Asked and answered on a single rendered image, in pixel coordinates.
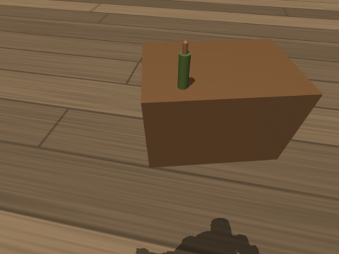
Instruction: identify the bottle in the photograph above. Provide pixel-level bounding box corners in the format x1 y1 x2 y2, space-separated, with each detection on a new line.
177 40 191 90

